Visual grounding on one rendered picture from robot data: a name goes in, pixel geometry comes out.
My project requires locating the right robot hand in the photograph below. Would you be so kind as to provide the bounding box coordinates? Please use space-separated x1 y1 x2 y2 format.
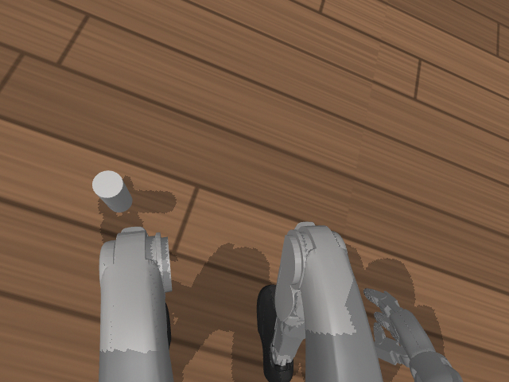
363 288 436 368

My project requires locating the right robot foot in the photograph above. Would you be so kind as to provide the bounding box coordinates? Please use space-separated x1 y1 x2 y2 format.
257 285 293 382

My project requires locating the right robot arm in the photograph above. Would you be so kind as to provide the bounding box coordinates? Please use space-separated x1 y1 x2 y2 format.
409 352 463 382

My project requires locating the can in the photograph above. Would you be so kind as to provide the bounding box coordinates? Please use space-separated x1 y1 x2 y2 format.
92 170 132 212

